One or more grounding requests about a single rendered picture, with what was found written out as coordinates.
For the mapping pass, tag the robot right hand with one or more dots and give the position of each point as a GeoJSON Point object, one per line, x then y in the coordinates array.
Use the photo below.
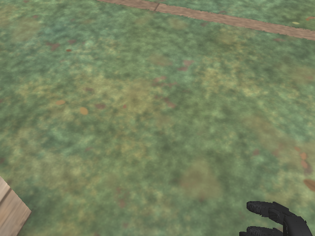
{"type": "Point", "coordinates": [293, 225]}

